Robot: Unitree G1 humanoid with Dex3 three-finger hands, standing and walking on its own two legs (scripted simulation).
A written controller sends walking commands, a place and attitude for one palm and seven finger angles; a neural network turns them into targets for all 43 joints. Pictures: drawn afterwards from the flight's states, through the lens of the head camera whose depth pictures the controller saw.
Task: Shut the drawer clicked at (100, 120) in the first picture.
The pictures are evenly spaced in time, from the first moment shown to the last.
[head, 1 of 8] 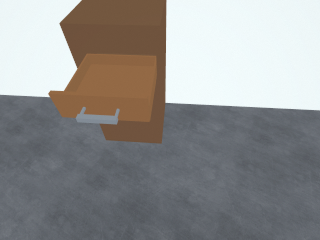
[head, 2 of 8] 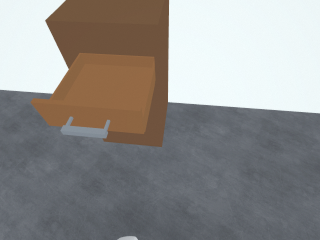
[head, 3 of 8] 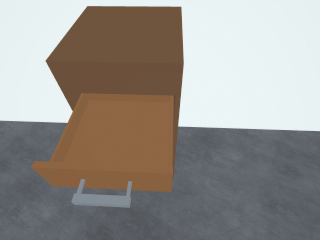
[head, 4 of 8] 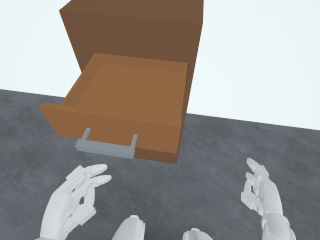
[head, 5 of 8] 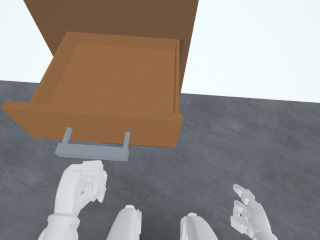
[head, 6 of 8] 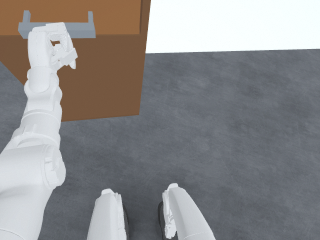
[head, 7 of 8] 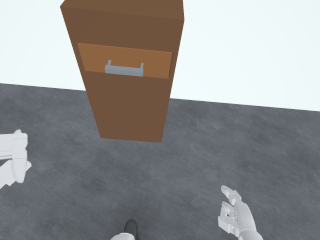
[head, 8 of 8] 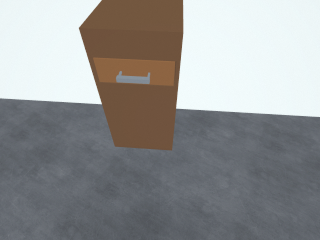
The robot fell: no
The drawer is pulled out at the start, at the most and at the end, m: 0.30 0.30 0.00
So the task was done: yes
